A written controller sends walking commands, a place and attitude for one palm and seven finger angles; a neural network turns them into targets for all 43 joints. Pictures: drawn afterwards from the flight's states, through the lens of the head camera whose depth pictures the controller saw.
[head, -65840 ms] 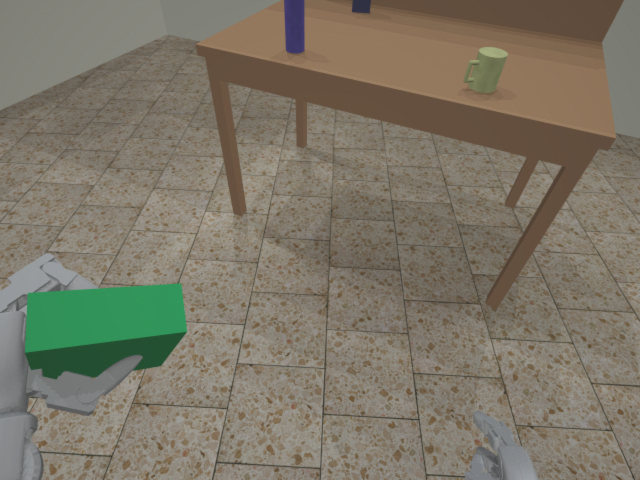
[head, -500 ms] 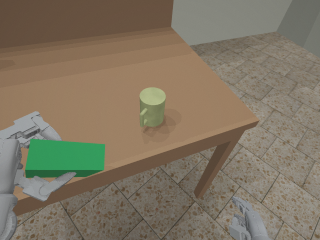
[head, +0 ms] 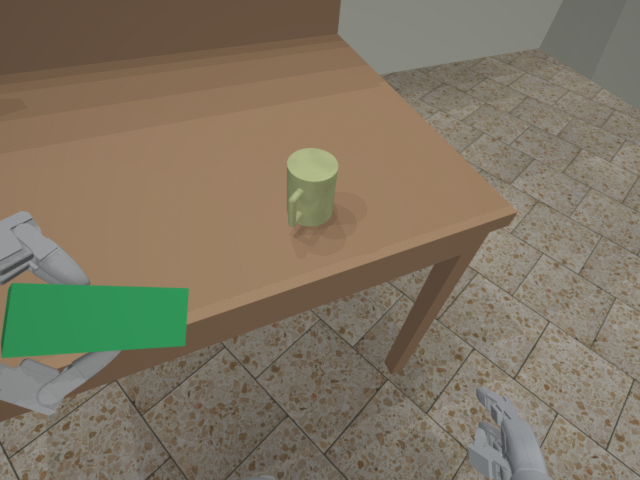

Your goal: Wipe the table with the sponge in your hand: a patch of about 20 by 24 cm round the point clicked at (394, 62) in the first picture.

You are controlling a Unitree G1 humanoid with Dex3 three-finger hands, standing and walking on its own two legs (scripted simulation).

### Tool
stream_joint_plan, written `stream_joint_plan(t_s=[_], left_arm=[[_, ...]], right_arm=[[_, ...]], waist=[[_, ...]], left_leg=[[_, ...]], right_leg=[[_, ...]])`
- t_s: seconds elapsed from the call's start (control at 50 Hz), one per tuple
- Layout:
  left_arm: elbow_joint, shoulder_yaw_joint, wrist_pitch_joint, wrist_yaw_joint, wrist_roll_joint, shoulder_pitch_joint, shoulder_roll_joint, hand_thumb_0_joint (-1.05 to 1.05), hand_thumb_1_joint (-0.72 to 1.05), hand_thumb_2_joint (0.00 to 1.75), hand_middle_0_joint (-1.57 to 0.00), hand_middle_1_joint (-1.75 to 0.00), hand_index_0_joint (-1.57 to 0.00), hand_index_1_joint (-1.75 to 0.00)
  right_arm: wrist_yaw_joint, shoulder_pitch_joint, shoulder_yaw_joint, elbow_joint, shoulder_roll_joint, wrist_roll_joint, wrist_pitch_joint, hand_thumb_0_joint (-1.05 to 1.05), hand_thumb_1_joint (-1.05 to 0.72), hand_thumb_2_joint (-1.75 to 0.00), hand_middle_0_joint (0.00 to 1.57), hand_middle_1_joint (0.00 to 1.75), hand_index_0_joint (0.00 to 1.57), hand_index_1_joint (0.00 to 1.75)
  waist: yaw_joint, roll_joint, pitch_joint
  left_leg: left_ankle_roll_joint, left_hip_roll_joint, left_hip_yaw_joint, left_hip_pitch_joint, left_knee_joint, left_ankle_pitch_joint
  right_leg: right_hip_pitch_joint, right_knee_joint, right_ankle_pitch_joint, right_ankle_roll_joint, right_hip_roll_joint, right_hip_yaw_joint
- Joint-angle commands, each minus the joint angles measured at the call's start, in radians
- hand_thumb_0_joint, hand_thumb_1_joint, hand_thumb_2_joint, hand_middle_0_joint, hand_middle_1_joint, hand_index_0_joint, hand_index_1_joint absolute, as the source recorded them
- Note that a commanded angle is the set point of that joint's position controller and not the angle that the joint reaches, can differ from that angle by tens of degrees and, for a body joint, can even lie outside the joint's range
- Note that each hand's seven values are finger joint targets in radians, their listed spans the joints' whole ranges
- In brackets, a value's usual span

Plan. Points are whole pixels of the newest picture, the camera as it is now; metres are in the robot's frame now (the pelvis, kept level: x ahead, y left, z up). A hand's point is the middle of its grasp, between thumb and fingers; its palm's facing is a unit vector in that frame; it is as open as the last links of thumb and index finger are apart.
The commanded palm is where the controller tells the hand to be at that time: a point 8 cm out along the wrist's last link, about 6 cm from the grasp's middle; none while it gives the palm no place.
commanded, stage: step back with the hand held close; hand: left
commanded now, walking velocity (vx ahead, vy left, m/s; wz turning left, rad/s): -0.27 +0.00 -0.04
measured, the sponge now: (115, 315) +0.23 +0.21 +0.16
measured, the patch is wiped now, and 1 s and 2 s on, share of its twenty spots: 1.00 1.00 1.00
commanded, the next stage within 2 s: stop stepping back and stand still in 0.58 s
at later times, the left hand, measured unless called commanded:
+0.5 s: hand out of the picture +0.13 +0.26 +0.20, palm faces +0.34 -0.84 -0.43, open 9.1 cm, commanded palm +0.07 +0.29 +0.23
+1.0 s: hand out of the picture -0.03 +0.29 +0.19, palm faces +0.40 -0.86 -0.32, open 9.1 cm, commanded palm -0.07 +0.32 +0.23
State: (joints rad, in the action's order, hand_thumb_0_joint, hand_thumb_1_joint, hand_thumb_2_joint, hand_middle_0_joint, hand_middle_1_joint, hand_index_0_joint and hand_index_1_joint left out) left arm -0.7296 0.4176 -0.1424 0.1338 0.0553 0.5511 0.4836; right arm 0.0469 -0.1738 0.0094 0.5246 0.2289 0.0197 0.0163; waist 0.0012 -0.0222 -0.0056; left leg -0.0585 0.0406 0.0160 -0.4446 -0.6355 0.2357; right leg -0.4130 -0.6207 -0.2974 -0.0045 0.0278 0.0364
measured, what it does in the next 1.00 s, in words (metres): walks backwards: left foot, then right foot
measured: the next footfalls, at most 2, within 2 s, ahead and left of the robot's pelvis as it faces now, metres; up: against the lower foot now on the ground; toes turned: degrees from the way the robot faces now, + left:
left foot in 0.30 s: +0.02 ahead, +0.11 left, +0.00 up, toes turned +0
right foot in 0.58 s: -0.13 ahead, -0.12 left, +0.00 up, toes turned -2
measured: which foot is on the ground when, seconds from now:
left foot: down 0.00-0.16, up 0.18-0.28, down 0.30-0.62, up 0.64-0.80, down 0.82-1.00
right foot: down 0.00-0.32, up 0.34-0.56, down 0.58-0.84, up 0.86-1.00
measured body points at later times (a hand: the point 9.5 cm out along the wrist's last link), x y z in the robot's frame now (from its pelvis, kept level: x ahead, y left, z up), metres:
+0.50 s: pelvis -0.10 +0.02 +0.01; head -0.05 +0.06 +0.46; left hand +0.10 +0.30 +0.23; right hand +0.07 -0.20 -0.06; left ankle -0.02 +0.11 -0.72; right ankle -0.11 -0.11 -0.70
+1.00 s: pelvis -0.25 +0.05 +0.01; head -0.27 +0.09 +0.45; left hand -0.06 +0.34 +0.21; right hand -0.12 -0.20 -0.05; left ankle -0.24 +0.14 -0.72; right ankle -0.23 -0.06 -0.68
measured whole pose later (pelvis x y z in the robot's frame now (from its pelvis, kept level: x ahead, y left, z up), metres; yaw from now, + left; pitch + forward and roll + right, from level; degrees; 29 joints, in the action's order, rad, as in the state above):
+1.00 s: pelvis -0.25 +0.05 +0.01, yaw -3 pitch +1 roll -2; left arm -0.60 0.41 -0.12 0.14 0.04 0.49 0.41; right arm 0.03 -0.30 0.03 0.59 0.18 0.04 -0.09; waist 0.02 -0.08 0.08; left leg -0.04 0.00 -0.03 -0.31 -0.61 0.31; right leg -0.48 -0.92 -0.41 0.01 0.04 0.04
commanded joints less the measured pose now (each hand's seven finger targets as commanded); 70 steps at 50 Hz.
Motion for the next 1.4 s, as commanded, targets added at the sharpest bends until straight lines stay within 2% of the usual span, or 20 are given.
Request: stream_joint_plan(t_s=[0.0, 0.12, 0.18, 0.24, 0.3, 0.4, 0.56, 0.64, 0.78, 0.82, 0.88, 1.06, 1.12, 1.16, 1.24, 1.26, 1.28, 1.3, 1.34, 1.38], left_arm=[[-0.101, 0.121, -0.054, 0.032, -0.004, -0.144, 0.1, 0.0, 0.1, 1.3, -1.2, -1.6, -1.2, -1.6], [-0.049, 0.005, -0.059, 0.008, 0.006, -0.251, 0.067, 0.0, 0.1, 1.3, -1.2, -1.6, -1.2, -1.6], [-0.136, 0.013, -0.071, 0.012, 0.002, -0.237, 0.098, 0.0, 0.1, 1.3, -1.2, -1.6, -1.2, -1.6], [-0.235, 0.1, -0.085, 0.021, 0.002, -0.185, 0.173, 0.0, 0.1, 1.3, -1.2, -1.6, -1.2, -1.6], [-0.281, 0.119, -0.093, 0.023, 0.003, -0.138, 0.14, 0.0, 0.1, 1.3, -1.2, -1.6, -1.2, -1.6], [-0.248, 0.126, -0.076, 0.028, 0.008, -0.096, 0.101, 0.0, 0.1, 1.3, -1.2, -1.6, -1.2, -1.6], [-0.122, 0.068, -0.079, 0.004, -0.001, -0.148, 0.077, 0.0, 0.1, 1.3, -1.2, -1.6, -1.2, -1.6], [-0.16, 0.082, -0.11, 0.007, 0.006, -0.175, 0.145, 0.0, 0.1, 1.3, -1.2, -1.6, -1.2, -1.6], [-0.11, 0.108, -0.089, 0.019, 0.016, -0.139, 0.111, 0.0, 0.1, 1.3, -1.2, -1.6, -1.2, -1.6], [-0.168, 0.112, -0.09, 0.026, 0.012, -0.196, 0.129, 0.0, 0.1, 1.3, -1.2, -1.6, -1.2, -1.6], [-0.191, 0.102, -0.071, 0.028, -0.002, -0.172, 0.127, 0.0, 0.1, 1.3, -1.2, -1.6, -1.2, -1.6], [0.018, -0.016, -0.016, 0.017, -0.023, -0.282, 0.046, 0.0, 0.1, 1.3, -1.2, -1.6, -1.2, -1.6], [0.025, 0.021, -0.025, -0.003, -0.014, -0.357, 0.098, 0.0, 0.1, 1.3, -1.2, -1.6, -1.2, -1.6], [-0.005, 0.042, -0.032, 0.0, 0.001, -0.384, 0.109, 0.0, 0.1, 1.3, -1.2, -1.6, -1.2, -1.6], [-0.118, 0.012, -0.038, 0.006, 0.012, -0.319, 0.072, 0.0, 0.1, 1.3, -1.2, -1.6, -1.2, -1.6], [-0.141, 0.017, -0.048, 0.013, 0.01, -0.308, 0.079, 0.0, 0.1, 1.3, -1.2, -1.6, -1.2, -1.6], [-0.15, 0.024, -0.054, 0.027, 0.012, -0.295, 0.075, 0.0, 0.1, 1.3, -1.2, -1.6, -1.2, -1.6], [-0.167, 0.013, -0.058, 0.037, -0.006, -0.341, 0.082, 0.0, 0.1, 1.3, -1.2, -1.6, -1.2, -1.6], [-0.139, 0.09, -0.06, 0.036, 0.007, -0.286, 0.146, 0.0, 0.1, 1.3, -1.2, -1.6, -1.2, -1.6], [-0.063, 0.064, -0.031, 0.04, 0.001, -0.251, 0.105, 0.0, 0.1, 1.3, -1.2, -1.6, -1.2, -1.6]], right_arm=[[0.008, 0.041, -0.058, -0.132, 0.143, 0.0, -0.069, 0.0, -0.9, -0.9, 0.2, 0.3, 0.2, 0.3], [0.01, 0.06, -0.062, -0.123, 0.135, 0.019, -0.046, 0.0, -0.9, -0.9, 0.2, 0.3, 0.2, 0.3], [0.006, 0.082, -0.05, -0.13, 0.106, 0.009, -0.041, 0.0, -0.9, -0.9, 0.2, 0.3, 0.2, 0.3], [0.006, 0.112, -0.039, -0.144, 0.109, 0.0, -0.035, 0.0, -0.9, -0.9, 0.2, 0.3, 0.2, 0.3], [0.005, 0.099, -0.061, -0.152, 0.125, -0.012, -0.063, 0.0, -0.9, -0.9, 0.2, 0.3, 0.2, 0.3], [-0.024, 0.025, -0.074, -0.085, 0.103, -0.008, -0.113, 0.0, -0.9, -0.9, 0.2, 0.3, 0.2, 0.3], [-0.01, 0.076, -0.057, -0.096, 0.131, -0.009, -0.115, 0.0, -0.9, -0.9, 0.2, 0.3, 0.2, 0.3], [0.01, 0.092, -0.08, -0.106, 0.098, 0.027, -0.102, 0.0, -0.9, -0.9, 0.2, 0.3, 0.2, 0.3], [0.021, 0.075, -0.042, -0.146, 0.109, 0.024, -0.075, 0.0, -0.9, -0.9, 0.2, 0.3, 0.2, 0.3], [0.022, 0.039, -0.052, -0.152, 0.127, 0.022, -0.11, 0.0, -0.9, -0.9, 0.2, 0.3, 0.2, 0.3], [0.0, 0.002, -0.048, -0.134, 0.088, 0.019, -0.138, 0.0, -0.9, -0.9, 0.2, 0.3, 0.2, 0.3], [0.001, 0.079, -0.012, -0.074, 0.131, 0.0, -0.161, 0.0, -0.9, -0.9, 0.2, 0.3, 0.2, 0.3], [-0.002, 0.053, -0.036, -0.064, 0.113, 0.008, -0.126, 0.0, -0.9, -0.9, 0.2, 0.3, 0.2, 0.3], [-0.004, 0.07, -0.035, -0.048, 0.09, 0.012, -0.122, 0.0, -0.9, -0.9, 0.2, 0.3, 0.2, 0.3], [0.009, 0.111, -0.003, -0.073, 0.062, -0.003, -0.105, 0.0, -0.9, -0.9, 0.2, 0.3, 0.2, 0.3], [0.019, 0.106, 0.002, -0.079, 0.094, -0.01, -0.114, 0.0, -0.9, -0.9, 0.2, 0.3, 0.2, 0.3], [0.022, 0.103, 0.004, -0.089, 0.111, -0.008, -0.131, 0.0, -0.9, -0.9, 0.2, 0.3, 0.2, 0.3], [0.02, 0.091, 0.011, -0.095, 0.077, -0.002, -0.152, 0.0, -0.9, -0.9, 0.2, 0.3, 0.2, 0.3], [0.013, 0.038, -0.018, -0.077, 0.09, -0.003, -0.163, 0.0, -0.9, -0.9, 0.2, 0.3, 0.2, 0.3], [0.009, 0.083, 0.003, -0.073, 0.08, 0.001, -0.177, 0.0, -0.9, -0.9, 0.2, 0.3, 0.2, 0.3]], waist=[[-0.002, 0.205, 0.143], [0.029, -0.158, 0.098], [0.028, -0.09, 0.128], [0.018, 0.058, 0.113], [-0.002, 0.354, 0.185], [-0.012, 0.24, 0.294], [-0.016, 0.101, 0.187], [-0.007, -0.289, 0.234], [0.034, 0.143, 0.104], [0.041, 0.371, 0.089], [0.038, 0.306, 0.186], [-0.016, 0.173, 0.027], [0.012, -0.209, 0.078], [0.019, -0.23, 0.105], [0.047, 0.128, 0.027], [0.037, 0.336, 0.02], [0.027, 0.549, 0.017], [0.03, 0.458, -0.001], [-0.009, 0.162, 0.179], [-0.002, 0.16, 0.075]], left_leg=[[-0.05, -0.254, 0.24, -0.063, 0.278, 0.087], [0.042, -0.094, 0.085, 0.084, -0.114, 0.148], [0.052, -0.082, 0.05, 0.135, -0.25, 0.117], [0.035, -0.139, 0.107, 0.069, 0.038, 0.059], [-0.037, -0.313, 0.256, 0.058, 0.283, -0.299], [-0.044, -0.333, 0.159, 0.355, 0.188, -0.764], [0.017, -0.241, 0.125, 0.118, 0.137, -0.106], [0.087, -0.049, 0.04, 0.077, -0.498, 0.245], [0.026, -0.13, 0.059, 0.156, 0.205, 0.151], [-0.073, -0.308, 0.293, 0.117, 0.399, 0.227], [-0.092, -0.286, 0.281, 0.255, 0.299, -0.085], [-0.032, -0.209, 0.143, -0.118, 0.264, 0.499], [0.02, -0.068, -0.068, -0.135, -0.386, 0.264], [0.031, -0.104, 0.011, -0.095, -0.494, 0.247], [0.011, -0.148, -0.009, 0.231, 0.026, 0.162], [0.0, -0.148, 0.082, 0.209, 0.263, 0.316], [-0.054, -0.305, 0.399, 0.228, 0.472, 0.527], [-0.116, -0.373, 0.491, 0.165, 0.517, 0.535], [-0.073, -0.27, 0.24, 0.217, 0.373, 0.223], [-0.081, -0.29, 0.26, 0.116, 0.327, 0.132]], right_leg=[[0.197, -0.034, -0.041, 0.005, -0.015, -0.059], [-0.005, 0.298, 0.233, -0.097, -0.267, -0.3], [-0.039, 0.298, 0.364, -0.133, -0.345, -0.292], [0.033, 0.161, 0.383, -0.085, -0.269, -0.202], [0.067, -0.141, -0.017, 0.014, 0.002, -0.043], [-0.057, -0.211, -0.17, 0.025, 0.009, -0.082], [0.236, 0.278, 0.221, 0.003, -0.025, -0.066], [0.06, 0.324, 0.645, -0.164, -0.377, -0.268], [-0.033, 0.019, 0.003, -0.037, -0.127, -0.077], [-0.083, -0.283, -0.192, 0.013, 0.029, -0.03], [-0.193, -0.45, -0.146, 0.02, -0.005, -0.054], [0.345, 0.164, -0.081, -0.035, 0.032, 0.06], [0.286, 0.382, -0.041, -0.19, -0.276, -0.323], [0.16, 0.432, -0.237, -0.233, -0.369, -0.432], [-0.117, 0.199, -0.294, -0.156, -0.259, -0.171], [-0.101, 0.003, -0.304, -0.105, -0.108, -0.051], [-0.169, -0.246, -0.29, -0.036, 0.026, 0.049], [-0.184, -0.401, -0.236, -0.027, 0.006, -0.032], [0.022, -0.273, -0.228, -0.008, 0.02, 0.025], [0.085, -0.029, -0.157, 0.015, -0.02, 0.008]])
